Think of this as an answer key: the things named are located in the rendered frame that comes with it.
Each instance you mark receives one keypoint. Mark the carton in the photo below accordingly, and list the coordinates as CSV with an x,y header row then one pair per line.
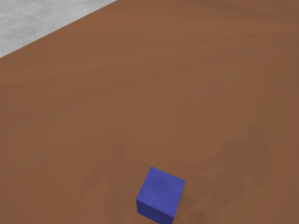
x,y
159,196

